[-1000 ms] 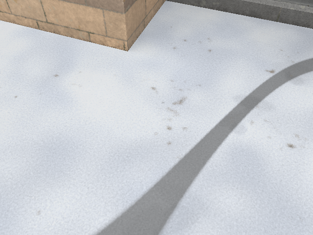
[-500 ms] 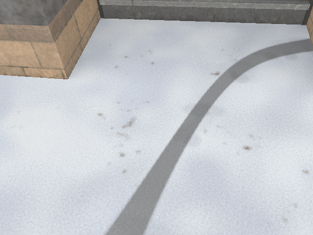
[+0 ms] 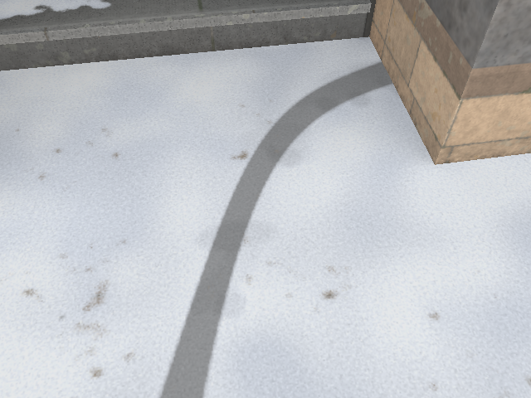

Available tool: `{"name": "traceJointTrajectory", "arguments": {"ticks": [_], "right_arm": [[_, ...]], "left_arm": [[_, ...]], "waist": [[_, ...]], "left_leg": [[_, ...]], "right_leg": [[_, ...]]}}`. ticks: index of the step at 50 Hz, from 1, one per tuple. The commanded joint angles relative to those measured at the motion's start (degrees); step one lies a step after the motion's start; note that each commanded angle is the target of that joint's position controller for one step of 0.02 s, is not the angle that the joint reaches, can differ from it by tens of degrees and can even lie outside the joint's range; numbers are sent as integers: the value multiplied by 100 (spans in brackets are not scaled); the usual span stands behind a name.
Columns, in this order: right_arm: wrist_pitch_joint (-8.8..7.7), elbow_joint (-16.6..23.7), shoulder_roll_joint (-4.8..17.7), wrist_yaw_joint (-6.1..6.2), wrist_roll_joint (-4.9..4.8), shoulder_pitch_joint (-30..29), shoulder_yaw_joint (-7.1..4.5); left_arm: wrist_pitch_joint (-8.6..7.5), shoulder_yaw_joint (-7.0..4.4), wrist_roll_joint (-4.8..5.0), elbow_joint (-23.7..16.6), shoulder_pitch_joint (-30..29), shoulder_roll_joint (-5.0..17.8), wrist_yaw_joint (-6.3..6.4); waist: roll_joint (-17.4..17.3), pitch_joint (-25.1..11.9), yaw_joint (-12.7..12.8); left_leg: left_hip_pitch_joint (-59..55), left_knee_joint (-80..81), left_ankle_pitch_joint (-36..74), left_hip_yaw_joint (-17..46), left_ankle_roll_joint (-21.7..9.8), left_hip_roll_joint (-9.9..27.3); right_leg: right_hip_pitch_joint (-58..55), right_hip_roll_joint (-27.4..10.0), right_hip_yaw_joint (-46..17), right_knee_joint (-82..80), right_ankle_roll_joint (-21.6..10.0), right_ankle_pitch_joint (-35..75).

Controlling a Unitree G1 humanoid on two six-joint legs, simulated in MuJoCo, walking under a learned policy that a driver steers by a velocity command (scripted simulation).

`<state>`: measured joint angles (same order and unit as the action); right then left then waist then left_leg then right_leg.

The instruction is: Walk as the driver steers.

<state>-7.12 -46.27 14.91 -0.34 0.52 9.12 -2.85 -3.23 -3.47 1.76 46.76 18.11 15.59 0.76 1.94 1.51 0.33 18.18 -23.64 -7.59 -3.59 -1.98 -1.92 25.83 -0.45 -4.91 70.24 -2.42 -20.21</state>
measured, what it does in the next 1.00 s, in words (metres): walks ahead: right foot, then left foot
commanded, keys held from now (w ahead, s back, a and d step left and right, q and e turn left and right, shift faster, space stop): w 1.00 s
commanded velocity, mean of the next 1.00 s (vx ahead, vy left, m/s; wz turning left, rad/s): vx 0.50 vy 0.00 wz -0.14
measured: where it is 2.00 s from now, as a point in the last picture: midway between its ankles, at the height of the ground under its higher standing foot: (309, 256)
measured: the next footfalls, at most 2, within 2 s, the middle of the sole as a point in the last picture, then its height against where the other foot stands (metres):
right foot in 0.36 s outside the picture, level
left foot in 0.90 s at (265, 319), level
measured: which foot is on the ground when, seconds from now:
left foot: down 0.00-0.38, up 0.40-0.88, down 0.90-1.00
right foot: up 0.00-0.34, down 0.36-0.92, up 0.94-1.00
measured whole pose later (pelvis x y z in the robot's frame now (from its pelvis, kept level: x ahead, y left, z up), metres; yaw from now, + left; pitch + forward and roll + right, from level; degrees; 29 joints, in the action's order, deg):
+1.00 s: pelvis +0.55 -0.05 -0.01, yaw -6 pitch +2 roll +0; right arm -5.5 -46.3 14.8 -2.2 -0.3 6.4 -2.4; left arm -4.8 -2.7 1.5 50.8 20.2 15.7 0.3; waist 1.1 1.6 0.8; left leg 25.1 -31.9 -9.2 -3.5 -3.5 -0.9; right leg 17.1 -0.8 -2.3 64.9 -1.6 -25.0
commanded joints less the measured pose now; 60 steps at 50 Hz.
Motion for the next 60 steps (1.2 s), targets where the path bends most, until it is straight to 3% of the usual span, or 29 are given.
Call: {"name": "traceJointTrajectory", "arguments": {"ticks": [1, 5, 8, 13, 15, 17, 18, 19, 20, 21, 22, 23, 24, 27, 29, 35, 40, 43, 45, 46, 47, 48, 49, 50, 51, 52, 55, 57, 60], "right_arm": [[-85, 103, 469, -33, 1, 224, -125], [-123, -146, 755, -71, -36, 483, -217], [-41, -209, 870, -54, -110, 523, -219], [119, -459, 1097, -58, -218, 1089, -225], [206, -527, 1167, -45, -251, 1121, -234], [277, -540, 1131, -19, -249, 1016, -193], [264, -457, 922, 9, -159, 1000, -100], [149, -233, 274, -34, -52, 1462, 120], [-8, -347, 483, -61, -129, 1445, 83], [-58, -187, 888, -93, -318, 986, -50], [-55, -99, 850, -75, -312, 657, -38], [-14, -106, 779, -46, -205, 526, -50], [69, -135, 731, -32, -155, 626, -80], [273, -183, 473, -13, -122, 757, -56], [304, -55, 450, 13, -78, 401, -61], [220, 262, 274, -94, -103, -762, 17], [147, 550, 363, -246, -148, -1331, 29], [102, 502, 566, -287, -137, -930, -48], [107, 35, 1012, -204, -108, 672, -290], [117, -37, 1579, -156, 41, 1394, -401], [143, -106, 1417, -175, -32, 1603, -348], [144, -31, 1064, -156, -97, 1224, -228], [164, 4, 899, -128, -132, 925, -199], [160, 43, 778, -138, -91, 556, -152], [131, 69, 600, -151, -31, 330, -103], [110, 57, 536, -166, 15, 236, -79], [25, -73, 667, -160, -27, 308, -121], [29, -102, 827, -102, 27, 276, -158], [104, -195, 888, -33, -23, 457, -168]], "left_arm": [[19, -63, 12, -467, 160, 152, -29], [23, 8, -87, -735, -327, 75, -30], [-81, 73, -116, -897, -913, 75, -139], [-136, 104, -41, -1253, -1815, 172, -277], [-152, 60, -52, -1330, -1804, 305, -308], [-161, -146, -109, -1021, -720, 635, -281], [-141, -322, -125, -760, 330, 1023, -212], [-103, -471, -209, -678, 966, 1755, -157], [-123, -367, -149, -654, 1140, 1387, -170], [-156, -242, -160, -681, 731, 1062, -199], [-162, -173, -135, -751, 255, 829, -215], [-169, -113, -140, -788, -135, 619, -246], [-199, -75, -166, -811, -362, 468, -265], [-323, -115, -177, -661, -383, 530, -264], [-344, -143, -183, -504, -172, 603, -205], [-259, -178, -125, -152, 324, 793, -65], [-159, -215, -64, 170, 636, 869, -22], [-82, -252, -58, 218, 458, 985, 2], [-19, -173, -115, 173, 352, 833, 24], [-84, 8, -218, 8, 951, 328, -7], [-216, 109, -179, 82, 1083, 60, -40], [-336, -66, -4, -7, 595, 774, -61], [-393, -82, 113, -126, 157, 833, -61], [-387, -72, 37, -167, -100, 762, -22], [-328, -116, -51, -159, -140, 737, 14], [-246, -113, -69, -119, -10, 629, 18], [-80, -89, -110, -104, 20, 415, 44], [-47, -100, -212, -284, -332, 516, 40], [-84, -24, -187, -448, -880, 344, -15]], "waist": [[-600, -247, -12], [-394, -61, -24], [-402, 31, -158], [-567, 205, -455], [-672, 172, -330], [-628, -462, 314], [-374, -1140, 755], [1086, -1892, 630], [1065, -2429, 682], [745, -1577, 581], [492, -1065, 408], [218, -710, 218], [306, -557, 5], [244, -383, -223], [118, -191, -168], [148, 144, 224], [185, 352, 343], [323, 64, 45], [156, -958, -693], [-998, -1939, -648], [-1958, -2548, -628], [-1431, -1820, -691], [-990, -1217, -569], [-510, -732, -383], [-538, -516, -188], [-649, -451, -40], [-603, -285, 100], [-568, -137, 70], [-468, -62, -139]], "left_leg": [[-894, 1493, 195, 1505, -1001, 1606], [-955, 1741, 805, 990, -1216, 1678], [-1013, 1703, 1059, 464, -1052, 1464], [-1507, 1434, 770, 398, -860, 1661], [-1813, 1123, 1129, 430, -763, 1816], [-1650, -260, 2724, 50, -512, 1507], [-782, -1693, 2320, -213, -269, 1213], [1625, -4115, -350, -347, 147, 334], [2345, -5071, -2486, 694, 86, 142], [2864, -5373, -2149, 793, -22, 484], [2793, -5136, -1603, 663, -70, 758], [2537, -4773, -1201, 635, -43, 940], [2135, -4458, -908, 696, -22, 1095], [1809, -4071, -383, 645, 106, 1089], [2156, -3520, 65, 665, 189, 1091], [2125, -1504, 1426, 445, 190, 819], [2224, -812, 948, 449, -45, 692], [1392, -607, 360, 217, -282, 436], [-951, -636, 505, 135, -598, 311], [-3257, -688, 177, 2273, -1355, 1775], [-4102, 450, -634, 4603, -1911, 2493], [-3680, 620, -1045, 4136, -1569, 2292], [-2904, 661, -815, 3272, -1310, 2118], [-2006, 830, -211, 2656, -1186, 1909], [-1403, 991, 223, 2235, -1097, 1707], [-1033, 1166, 378, 1990, -1076, 1579], [-676, 1525, 889, 1457, -1193, 1456], [-678, 1610, 1395, 1138, -1219, 1351], [-833, 1600, 1589, 698, -1041, 1128]], "right_leg": [[1007, -674, -174, -69, 6, 336], [1430, -709, -225, -1123, 57, 969], [1245, -675, 132, -2326, 52, 1872], [949, -466, 518, -3420, -23, 1725], [723, -329, 628, -3709, -184, 1288], [-940, 68, 928, -4137, -432, 1390], [-2527, -336, 404, -4001, -677, 1527], [-4661, -1930, -2308, -4365, -1584, 898], [-4811, -2336, -3858, -5220, -1834, 631], [-4188, -2128, -3009, -5250, -1529, 702], [-3371, -1860, -2140, -5298, -1339, 1115], [-2627, -1590, -1553, -5475, -1219, 1486], [-2098, -1383, -1151, -5691, -1117, 1691], [-1571, -1212, -594, -6114, -1197, 2244], [-1663, -1197, -376, -6229, -1213, 2502], [-1983, -1082, 107, -6353, -967, 2061], [-2774, -1439, 40, -5987, -869, 2115], [-3021, -1474, 79, -5388, -697, 3401], [-2354, -931, 511, -3417, -393, 4376], [-308, -327, 734, -1098, -30, 2411], [1060, 438, 182, 290, 176, -1135], [1743, 28, -256, 840, 86, -1050], [1843, -261, -113, 711, -28, -572], [1624, -528, 44, 321, -22, -113], [1288, -722, 26, -48, -19, 153], [948, -797, 13, -212, -7, 315], [878, -854, 101, -704, 118, 699], [1070, -882, 147, -1258, 276, 1243], [932, -770, 318, -2499, 345, 2000]]}}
